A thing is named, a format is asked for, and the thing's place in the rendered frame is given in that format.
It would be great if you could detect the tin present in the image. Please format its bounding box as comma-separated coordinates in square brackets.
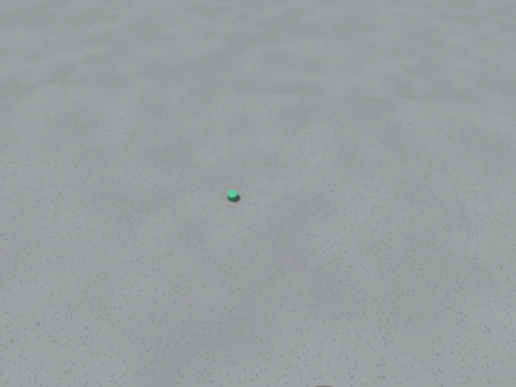
[227, 189, 238, 202]

